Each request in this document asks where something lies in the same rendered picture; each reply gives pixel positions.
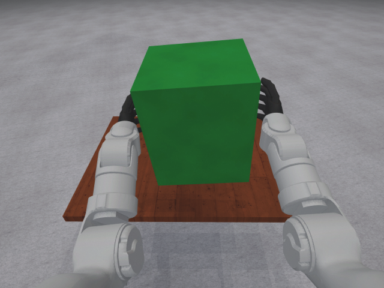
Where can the right robot forearm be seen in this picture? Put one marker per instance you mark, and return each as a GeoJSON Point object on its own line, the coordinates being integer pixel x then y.
{"type": "Point", "coordinates": [300, 187]}

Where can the left robot hand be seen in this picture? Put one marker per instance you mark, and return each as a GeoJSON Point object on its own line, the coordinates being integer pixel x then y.
{"type": "Point", "coordinates": [128, 112]}

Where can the left robot forearm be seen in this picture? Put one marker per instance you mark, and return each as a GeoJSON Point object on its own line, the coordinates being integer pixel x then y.
{"type": "Point", "coordinates": [114, 200]}

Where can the right robot upper arm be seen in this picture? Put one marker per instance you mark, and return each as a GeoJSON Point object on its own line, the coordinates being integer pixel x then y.
{"type": "Point", "coordinates": [325, 248]}

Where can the carton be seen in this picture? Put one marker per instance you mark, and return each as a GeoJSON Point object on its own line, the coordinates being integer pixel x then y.
{"type": "Point", "coordinates": [197, 107]}

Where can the table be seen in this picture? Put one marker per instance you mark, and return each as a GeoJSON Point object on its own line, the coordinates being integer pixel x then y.
{"type": "Point", "coordinates": [255, 201]}

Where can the right robot hand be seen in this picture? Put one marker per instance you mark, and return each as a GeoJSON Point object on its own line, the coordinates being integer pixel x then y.
{"type": "Point", "coordinates": [271, 99]}

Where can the left robot upper arm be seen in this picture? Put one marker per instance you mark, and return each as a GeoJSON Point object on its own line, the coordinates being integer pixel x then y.
{"type": "Point", "coordinates": [104, 257]}

